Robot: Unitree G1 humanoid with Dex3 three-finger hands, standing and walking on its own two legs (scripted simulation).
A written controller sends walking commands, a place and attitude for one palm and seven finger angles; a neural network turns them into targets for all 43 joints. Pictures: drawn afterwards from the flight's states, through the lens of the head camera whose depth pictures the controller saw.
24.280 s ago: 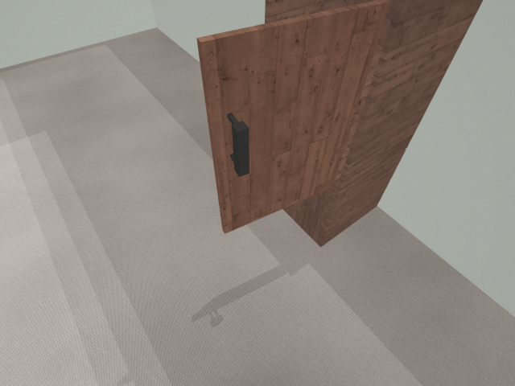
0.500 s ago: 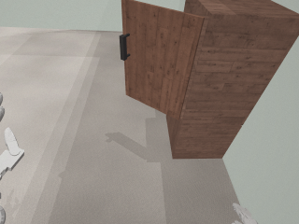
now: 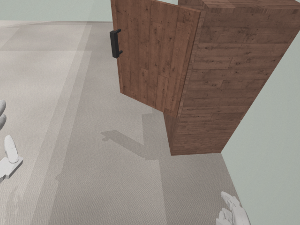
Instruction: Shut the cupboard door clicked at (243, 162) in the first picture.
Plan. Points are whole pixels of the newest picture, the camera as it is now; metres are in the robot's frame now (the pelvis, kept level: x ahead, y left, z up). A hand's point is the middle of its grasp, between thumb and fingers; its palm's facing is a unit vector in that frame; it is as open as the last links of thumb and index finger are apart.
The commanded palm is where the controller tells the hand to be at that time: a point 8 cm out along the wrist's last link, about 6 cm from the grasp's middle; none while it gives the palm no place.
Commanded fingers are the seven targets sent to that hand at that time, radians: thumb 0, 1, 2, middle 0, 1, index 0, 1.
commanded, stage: let the arm hang, fingers relaxed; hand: left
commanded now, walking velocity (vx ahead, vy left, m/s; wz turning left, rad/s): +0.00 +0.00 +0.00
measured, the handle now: (117, 43) +0.92 +0.21 +0.03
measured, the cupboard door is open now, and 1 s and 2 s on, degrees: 54 54 54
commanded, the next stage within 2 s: look to check the result in 1.20 s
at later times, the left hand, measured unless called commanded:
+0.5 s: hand out of the picture -0.03 +0.19 -0.18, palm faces +0.03 -0.98 -0.18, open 7.0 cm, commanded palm none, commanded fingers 0.00 0.90 0.90 -0.20 -0.30 -0.20 -0.30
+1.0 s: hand out of the picture -0.05 +0.17 -0.17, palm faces +0.03 -0.99 -0.17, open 7.4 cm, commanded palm none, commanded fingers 0.00 0.90 0.90 -0.20 -0.30 -0.20 -0.30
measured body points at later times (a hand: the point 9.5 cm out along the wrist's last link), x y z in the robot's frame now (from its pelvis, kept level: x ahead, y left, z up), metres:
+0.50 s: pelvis -0.03 +0.00 +0.00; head -0.01 +0.03 +0.45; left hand -0.03 +0.24 -0.16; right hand -0.01 -0.24 -0.14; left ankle +0.02 +0.11 -0.74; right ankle -0.04 -0.12 -0.74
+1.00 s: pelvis -0.04 +0.01 +0.00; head -0.04 +0.01 +0.45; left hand -0.05 +0.22 -0.16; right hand -0.05 -0.20 -0.16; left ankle +0.02 +0.11 -0.74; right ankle -0.04 -0.12 -0.74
